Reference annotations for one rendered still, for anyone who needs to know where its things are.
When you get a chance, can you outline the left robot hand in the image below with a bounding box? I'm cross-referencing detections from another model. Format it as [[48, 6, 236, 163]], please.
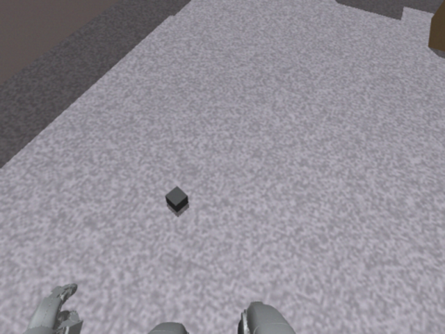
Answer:
[[26, 283, 83, 334]]

